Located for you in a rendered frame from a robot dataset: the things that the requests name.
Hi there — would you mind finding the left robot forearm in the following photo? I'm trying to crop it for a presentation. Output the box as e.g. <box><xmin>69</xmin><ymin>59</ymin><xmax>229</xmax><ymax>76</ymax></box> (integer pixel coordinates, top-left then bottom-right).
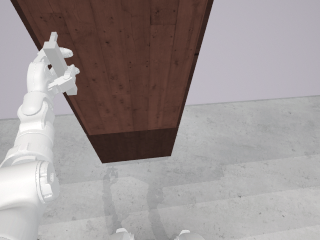
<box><xmin>0</xmin><ymin>91</ymin><xmax>55</xmax><ymax>168</ymax></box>

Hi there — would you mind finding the robot shin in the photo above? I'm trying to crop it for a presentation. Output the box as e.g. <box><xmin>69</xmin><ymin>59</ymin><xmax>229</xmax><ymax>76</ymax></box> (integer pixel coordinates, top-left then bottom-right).
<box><xmin>116</xmin><ymin>228</ymin><xmax>127</xmax><ymax>233</ymax></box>
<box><xmin>179</xmin><ymin>230</ymin><xmax>190</xmax><ymax>235</ymax></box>

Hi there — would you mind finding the left robot shin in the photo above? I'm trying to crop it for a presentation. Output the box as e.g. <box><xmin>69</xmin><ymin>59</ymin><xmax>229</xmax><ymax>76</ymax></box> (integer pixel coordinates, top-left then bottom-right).
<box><xmin>116</xmin><ymin>228</ymin><xmax>127</xmax><ymax>233</ymax></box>

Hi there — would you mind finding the handle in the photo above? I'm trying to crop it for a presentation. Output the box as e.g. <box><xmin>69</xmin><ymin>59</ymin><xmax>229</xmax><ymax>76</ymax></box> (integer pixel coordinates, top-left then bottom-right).
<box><xmin>42</xmin><ymin>32</ymin><xmax>78</xmax><ymax>96</ymax></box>

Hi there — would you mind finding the left robot hand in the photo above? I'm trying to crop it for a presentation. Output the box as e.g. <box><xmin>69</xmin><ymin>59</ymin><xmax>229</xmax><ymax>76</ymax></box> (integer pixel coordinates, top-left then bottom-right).
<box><xmin>26</xmin><ymin>47</ymin><xmax>80</xmax><ymax>101</ymax></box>

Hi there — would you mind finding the cupboard door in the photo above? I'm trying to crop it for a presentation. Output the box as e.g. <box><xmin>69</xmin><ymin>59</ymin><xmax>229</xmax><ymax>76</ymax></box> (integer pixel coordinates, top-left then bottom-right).
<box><xmin>17</xmin><ymin>0</ymin><xmax>208</xmax><ymax>135</ymax></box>

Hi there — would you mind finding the left robot upper arm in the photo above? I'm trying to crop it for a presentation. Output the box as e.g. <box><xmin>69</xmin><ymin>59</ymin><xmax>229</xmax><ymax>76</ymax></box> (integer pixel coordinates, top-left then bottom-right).
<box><xmin>0</xmin><ymin>160</ymin><xmax>60</xmax><ymax>240</ymax></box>

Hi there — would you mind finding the right robot shin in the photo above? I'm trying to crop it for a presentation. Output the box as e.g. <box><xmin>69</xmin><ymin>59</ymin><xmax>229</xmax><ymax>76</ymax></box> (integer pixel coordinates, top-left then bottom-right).
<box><xmin>179</xmin><ymin>230</ymin><xmax>190</xmax><ymax>235</ymax></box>

